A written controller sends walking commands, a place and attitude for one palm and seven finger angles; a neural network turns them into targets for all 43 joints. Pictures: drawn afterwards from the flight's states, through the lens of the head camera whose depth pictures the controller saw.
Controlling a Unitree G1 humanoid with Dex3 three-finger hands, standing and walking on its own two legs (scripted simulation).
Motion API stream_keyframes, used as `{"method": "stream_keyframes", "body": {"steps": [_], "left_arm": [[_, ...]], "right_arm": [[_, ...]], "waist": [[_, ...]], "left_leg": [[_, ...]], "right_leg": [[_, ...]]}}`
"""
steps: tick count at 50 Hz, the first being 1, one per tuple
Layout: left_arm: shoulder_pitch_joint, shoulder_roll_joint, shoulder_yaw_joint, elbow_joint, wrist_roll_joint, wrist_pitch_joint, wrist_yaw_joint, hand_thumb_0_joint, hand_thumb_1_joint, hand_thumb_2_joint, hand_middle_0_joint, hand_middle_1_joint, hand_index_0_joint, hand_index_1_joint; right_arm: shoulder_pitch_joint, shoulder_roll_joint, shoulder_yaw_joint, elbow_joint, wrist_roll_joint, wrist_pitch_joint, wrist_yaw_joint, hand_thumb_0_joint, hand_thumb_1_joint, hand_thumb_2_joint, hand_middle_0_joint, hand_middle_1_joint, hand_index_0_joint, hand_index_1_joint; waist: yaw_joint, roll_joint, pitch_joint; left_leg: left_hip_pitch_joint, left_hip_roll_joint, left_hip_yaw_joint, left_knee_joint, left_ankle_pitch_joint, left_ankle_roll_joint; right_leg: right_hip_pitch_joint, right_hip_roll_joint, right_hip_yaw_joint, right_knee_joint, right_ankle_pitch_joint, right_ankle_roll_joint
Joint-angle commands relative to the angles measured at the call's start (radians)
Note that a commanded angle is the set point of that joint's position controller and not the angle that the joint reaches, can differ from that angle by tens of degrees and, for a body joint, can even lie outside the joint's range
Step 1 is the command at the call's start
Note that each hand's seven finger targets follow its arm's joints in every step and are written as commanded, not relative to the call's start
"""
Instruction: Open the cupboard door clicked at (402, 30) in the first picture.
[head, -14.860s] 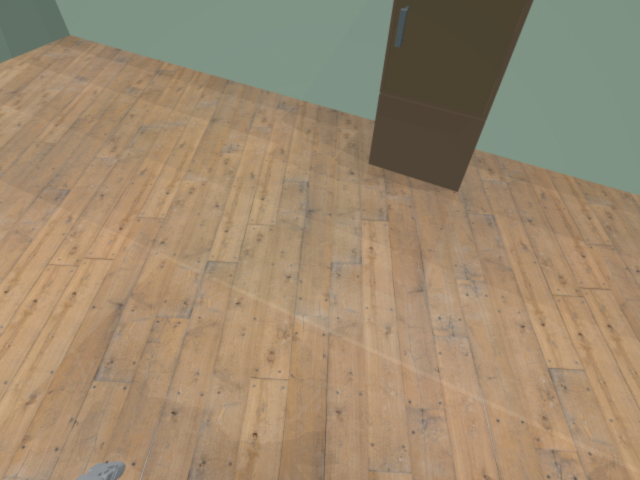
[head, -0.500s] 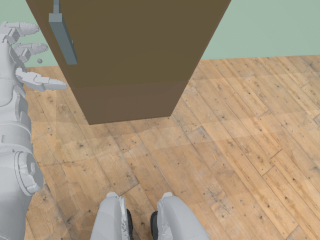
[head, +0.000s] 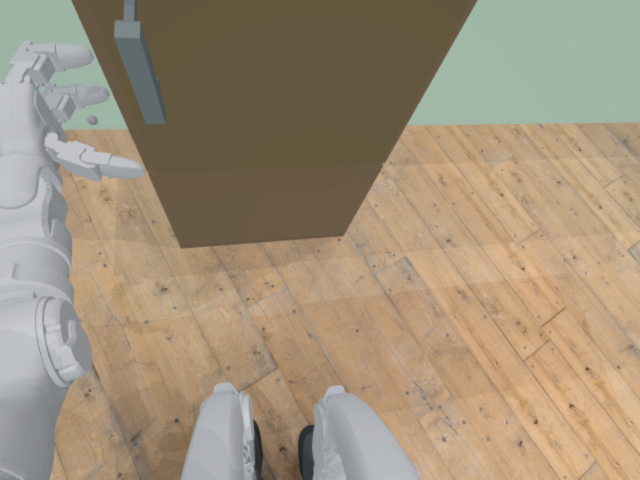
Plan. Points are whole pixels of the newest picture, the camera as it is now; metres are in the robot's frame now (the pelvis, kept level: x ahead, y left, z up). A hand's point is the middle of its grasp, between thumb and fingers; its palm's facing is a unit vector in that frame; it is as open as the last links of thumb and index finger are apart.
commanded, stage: move the hooked fingers beside the handle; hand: left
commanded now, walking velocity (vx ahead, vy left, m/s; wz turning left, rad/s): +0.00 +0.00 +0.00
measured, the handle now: (143, 64) +0.59 +0.18 +0.06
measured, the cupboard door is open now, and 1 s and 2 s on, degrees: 0 0 0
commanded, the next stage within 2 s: slide the fingers in behind the handle in 0.08 s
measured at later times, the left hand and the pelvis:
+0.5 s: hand (100, 120) +0.52 +0.22 +0.04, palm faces +0.09 -1.00 +0.00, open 13.9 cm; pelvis +0.00 +0.01 +0.00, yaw +0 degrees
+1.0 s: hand (136, 120) +0.52 +0.18 +0.05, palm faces +0.12 -0.99 -0.01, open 14.0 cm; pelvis +0.00 +0.00 +0.00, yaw +1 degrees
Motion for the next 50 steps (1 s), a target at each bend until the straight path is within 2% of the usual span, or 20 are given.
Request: {"method": "stream_keyframes", "body": {"steps": [1,3,6,8,11,14,17,19,20,21,23,25,28,30,32,34,38,45,48,50], "left_arm": [[-0.434,0.28,0.036,-0.218,-0.009,-0.063,0.0,0.0,-0.5,0.3,-0.3,-1.2,-0.3,-1.2],[-0.421,0.288,0.054,-0.247,-0.013,-0.07,-0.005,0.0,-0.5,0.3,-0.3,-1.2,-0.3,-1.2],[-0.427,0.239,0.017,-0.255,-0.023,-0.062,-0.018,0.0,-0.5,0.3,-0.3,-1.2,-0.3,-1.2],[-0.408,0.26,0.038,-0.249,-0.028,-0.058,-0.024,0.0,-0.5,0.3,-0.3,-1.2,-0.3,-1.2],[-0.388,0.225,0.019,-0.22,-0.038,-0.042,-0.028,0.0,-0.5,0.3,-0.3,-1.2,-0.3,-1.2],[-0.397,0.198,0.002,-0.23,-0.038,-0.053,-0.024,0.0,-0.5,0.3,-0.3,-1.2,-0.3,-1.2],[-0.4,0.217,0.021,-0.237,-0.034,-0.067,-0.007,0.0,-0.5,0.3,-0.3,-1.2,-0.3,-1.2],[-0.398,0.167,-0.01,-0.259,-0.028,-0.079,0.004,0.0,-0.5,0.3,-0.3,-1.2,-0.3,-1.2],[-0.385,0.177,-0.001,-0.257,-0.024,-0.082,0.013,0.0,-0.5,0.3,-0.3,-1.2,-0.3,-1.2],[-0.387,0.132,-0.032,-0.248,-0.025,-0.079,0.017,0.0,-0.5,0.3,-0.3,-1.2,-0.3,-1.2],[-0.377,0.153,-0.007,-0.235,-0.022,-0.082,0.032,0.0,-0.5,0.3,-0.3,-1.2,-0.3,-1.2],[-0.391,0.119,-0.034,-0.243,-0.016,-0.083,0.043,0.0,-0.5,0.3,-0.3,-1.2,-0.3,-1.2],[-0.4,0.155,-0.003,-0.251,-0.009,-0.095,0.066,0.0,-0.5,0.3,-0.3,-1.2,-0.3,-1.2],[-0.402,0.103,-0.041,-0.272,-0.004,-0.109,0.073,0.0,-0.5,0.3,-0.3,-1.2,-0.3,-1.2],[-0.386,0.102,-0.032,-0.247,-0.003,-0.115,0.083,0.0,-0.5,0.3,-0.3,-1.2,-0.3,-1.2],[-0.422,0.051,-0.082,-0.24,0.003,-0.114,0.088,0.0,-0.5,0.3,-0.3,-1.2,-0.3,-1.2],[-0.434,0.039,-0.08,-0.235,0.005,-0.117,0.111,0.0,-0.5,0.3,-0.3,-1.2,-0.3,-1.2],[-0.411,0.032,-0.074,-0.202,0.019,-0.117,0.151,0.0,-0.5,0.3,-0.3,-1.2,-0.3,-1.2],[-0.451,-0.005,-0.115,-0.219,0.03,-0.128,0.156,0.0,-0.5,0.3,-0.3,-1.2,-0.3,-1.2],[-0.44,0.013,-0.102,-0.21,0.024,-0.127,0.154,0.0,-0.5,0.3,-0.3,-1.2,-0.3,-1.2]], "right_arm": [[0.201,-0.209,-0.068,-0.028,-0.004,0.002,-0.011,0.0,-0.9,-0.9,0.2,0.3,0.2,0.3],[0.205,-0.21,-0.072,-0.03,-0.004,0.002,-0.01,0.0,-0.9,-0.9,0.2,0.3,0.2,0.3],[0.211,-0.207,-0.075,-0.02,-0.002,0.004,-0.008,0.0,-0.9,-0.9,0.2,0.3,0.2,0.3],[0.217,-0.211,-0.075,-0.016,-0.002,0.004,-0.01,0.0,-0.9,-0.9,0.2,0.3,0.2,0.3],[0.217,-0.206,-0.073,-0.014,0.0,0.005,-0.01,0.0,-0.9,-0.9,0.2,0.3,0.2,0.3],[0.217,-0.202,-0.075,-0.008,-0.002,0.001,-0.009,0.0,-0.9,-0.9,0.2,0.3,0.2,0.3],[0.225,-0.205,-0.076,-0.006,-0.006,-0.003,-0.008,0.0,-0.9,-0.9,0.2,0.3,0.2,0.3],[0.221,-0.197,-0.082,-0.004,-0.009,-0.003,-0.001,0.0,-0.9,-0.9,0.2,0.3,0.2,0.3],[0.223,-0.201,-0.084,-0.002,-0.012,-0.001,0.001,0.0,-0.9,-0.9,0.2,0.3,0.2,0.3],[0.22,-0.196,-0.085,-0.003,-0.012,0.001,0.005,0.0,-0.9,-0.9,0.2,0.3,0.2,0.3],[0.224,-0.203,-0.088,-0.003,-0.012,0.004,0.005,0.0,-0.9,-0.9,0.2,0.3,0.2,0.3],[0.217,-0.196,-0.089,-0.005,-0.013,0.006,0.008,0.0,-0.9,-0.9,0.2,0.3,0.2,0.3],[0.215,-0.199,-0.086,-0.009,-0.015,0.006,0.009,0.0,-0.9,-0.9,0.2,0.3,0.2,0.3],[0.206,-0.19,-0.088,-0.013,-0.016,0.005,0.014,0.0,-0.9,-0.9,0.2,0.3,0.2,0.3],[0.214,-0.193,-0.092,-0.007,-0.017,0.005,0.016,0.0,-0.9,-0.9,0.2,0.3,0.2,0.3],[0.205,-0.191,-0.093,-0.002,-0.019,0.008,0.018,0.0,-0.9,-0.9,0.2,0.3,0.2,0.3],[0.207,-0.194,-0.097,0.002,-0.022,0.005,0.019,0.0,-0.9,-0.9,0.2,0.3,0.2,0.3],[0.203,-0.184,-0.094,-0.002,-0.023,0.003,0.025,0.0,-0.9,-0.9,0.2,0.3,0.2,0.3],[0.203,-0.179,-0.093,0.002,-0.024,-0.002,0.029,0.0,-0.9,-0.9,0.2,0.3,0.2,0.3],[0.203,-0.181,-0.093,0.002,-0.024,-0.004,0.028,0.0,-0.9,-0.9,0.2,0.3,0.2,0.3]], "waist": [[-0.015,0.193,-0.529],[0.002,0.221,-0.592],[-0.012,0.22,-0.572],[-0.003,0.226,-0.576],[-0.015,0.174,-0.521],[-0.014,0.191,-0.516],[-0.006,0.202,-0.525],[-0.003,0.235,-0.548],[0.004,0.236,-0.545],[-0.008,0.229,-0.53],[-0.003,0.203,-0.53],[-0.007,0.211,-0.518],[-0.001,0.197,-0.528],[-0.001,0.216,-0.541],[-0.001,0.21,-0.53],[-0.021,0.21,-0.505],[-0.016,0.215,-0.527],[-0.015,0.146,-0.508],[-0.03,0.162,-0.508],[-0.028,0.145,-0.507]], "left_leg": [[0.585,0.019,-0.161,-0.133,0.38,-0.056],[0.64,0.022,-0.171,-0.132,0.432,-0.063],[0.668,0.027,-0.18,-0.142,0.432,-0.067],[0.682,0.03,-0.187,-0.147,0.458,-0.071],[0.624,0.026,-0.174,-0.153,0.399,-0.061],[0.638,0.026,-0.178,-0.156,0.402,-0.064],[0.652,0.026,-0.185,-0.16,0.411,-0.068],[0.709,0.029,-0.195,-0.165,0.443,-0.079],[0.724,0.033,-0.204,-0.172,0.454,-0.087],[0.722,0.031,-0.203,-0.174,0.448,-0.086],[0.72,0.034,-0.212,-0.177,0.442,-0.087],[0.711,0.03,-0.205,-0.18,0.425,-0.086],[0.698,0.027,-0.2,-0.18,0.421,-0.083],[0.717,0.027,-0.202,-0.182,0.423,-0.088],[0.731,0.032,-0.216,-0.183,0.441,-0.093],[0.732,0.035,-0.227,-0.192,0.397,-0.097],[0.757,0.037,-0.248,-0.2,0.395,-0.105],[0.655,0.017,-0.192,-0.183,0.35,-0.079],[0.654,0.016,-0.19,-0.179,0.335,-0.076],[0.613,0.008,-0.168,-0.171,0.321,-0.067]], "right_leg": [[0.074,-0.01,0.11,-0.143,0.268,0.025],[0.069,-0.009,0.107,-0.131,0.292,0.021],[0.052,-0.008,0.101,-0.143,0.287,0.024],[0.046,-0.009,0.096,-0.139,0.297,0.021],[0.066,-0.007,0.099,-0.157,0.276,0.025],[0.046,-0.008,0.097,-0.156,0.271,0.023],[0.041,-0.007,0.094,-0.146,0.269,0.017],[0.014,-0.008,0.088,-0.146,0.275,0.017],[0.009,-0.009,0.083,-0.143,0.275,0.015],[0.004,-0.008,0.081,-0.148,0.273,0.017],[0.0,-0.009,0.08,-0.145,0.269,0.019],[0.005,-0.01,0.082,-0.151,0.265,0.019],[0.021,-0.011,0.086,-0.148,0.268,0.019],[0.02,-0.011,0.084,-0.146,0.267,0.018],[0.0,-0.009,0.081,-0.14,0.271,0.016],[-0.029,-0.012,0.079,-0.145,0.25,0.02],[-0.047,-0.017,0.076,-0.136,0.247,0.018],[0.033,-0.013,0.093,-0.155,0.249,0.022],[0.019,-0.015,0.096,-0.154,0.242,0.023],[0.061,-0.014,0.106,-0.165,0.244,0.023]]}}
